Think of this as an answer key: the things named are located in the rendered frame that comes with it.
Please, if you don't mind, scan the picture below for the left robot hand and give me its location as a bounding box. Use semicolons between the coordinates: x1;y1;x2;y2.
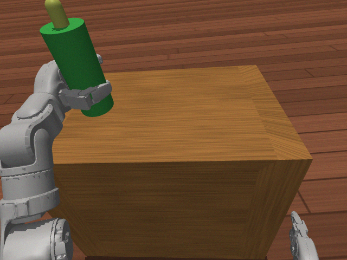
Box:
34;54;112;113

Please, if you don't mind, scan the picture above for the left robot arm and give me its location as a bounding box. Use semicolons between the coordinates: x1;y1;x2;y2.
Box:
0;93;74;260

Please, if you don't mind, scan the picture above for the right robot hand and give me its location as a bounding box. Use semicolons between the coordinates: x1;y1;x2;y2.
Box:
289;211;319;260

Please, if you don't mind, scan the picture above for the bottle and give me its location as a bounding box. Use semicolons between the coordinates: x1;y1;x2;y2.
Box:
40;0;114;117

